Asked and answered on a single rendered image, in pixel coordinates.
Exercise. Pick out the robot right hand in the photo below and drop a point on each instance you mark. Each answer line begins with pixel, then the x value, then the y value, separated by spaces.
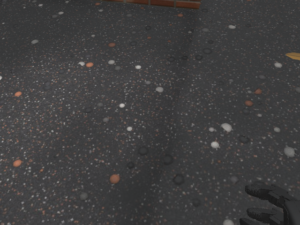
pixel 278 197

